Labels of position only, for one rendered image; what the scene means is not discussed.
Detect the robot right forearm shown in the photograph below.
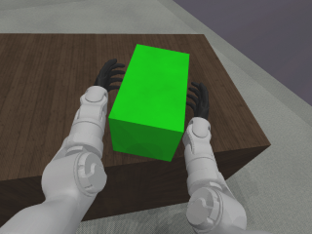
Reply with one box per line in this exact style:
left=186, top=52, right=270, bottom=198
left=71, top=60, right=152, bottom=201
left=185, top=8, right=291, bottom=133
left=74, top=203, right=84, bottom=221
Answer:
left=182, top=117, right=237, bottom=201

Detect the robot left forearm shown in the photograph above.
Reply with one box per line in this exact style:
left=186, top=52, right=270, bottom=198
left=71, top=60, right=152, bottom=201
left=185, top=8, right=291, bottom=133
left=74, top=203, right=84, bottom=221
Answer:
left=41, top=86, right=108, bottom=186

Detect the pedestal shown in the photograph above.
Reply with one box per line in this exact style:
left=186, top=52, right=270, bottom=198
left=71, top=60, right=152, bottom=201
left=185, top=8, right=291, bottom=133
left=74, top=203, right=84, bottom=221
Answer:
left=0, top=33, right=271, bottom=228

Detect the robot left hand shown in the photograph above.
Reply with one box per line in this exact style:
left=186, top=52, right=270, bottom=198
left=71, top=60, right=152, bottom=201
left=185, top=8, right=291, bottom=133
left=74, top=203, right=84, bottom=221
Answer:
left=94, top=58, right=126, bottom=92

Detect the robot right hand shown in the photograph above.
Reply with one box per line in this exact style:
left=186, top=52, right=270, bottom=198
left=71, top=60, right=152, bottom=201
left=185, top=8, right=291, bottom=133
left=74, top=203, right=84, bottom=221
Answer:
left=185, top=82, right=210, bottom=121

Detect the right robot upper arm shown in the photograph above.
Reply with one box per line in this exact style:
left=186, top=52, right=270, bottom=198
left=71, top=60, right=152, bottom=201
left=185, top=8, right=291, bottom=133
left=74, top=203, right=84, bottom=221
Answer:
left=186, top=186, right=273, bottom=234

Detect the carton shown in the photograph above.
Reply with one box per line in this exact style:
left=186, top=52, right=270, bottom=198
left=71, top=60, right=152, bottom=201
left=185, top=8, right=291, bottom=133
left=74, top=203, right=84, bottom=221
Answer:
left=108, top=44, right=189, bottom=162

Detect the left robot upper arm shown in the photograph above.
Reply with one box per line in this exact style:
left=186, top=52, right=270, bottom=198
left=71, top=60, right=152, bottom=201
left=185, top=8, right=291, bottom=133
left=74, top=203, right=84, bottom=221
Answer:
left=0, top=151, right=107, bottom=234

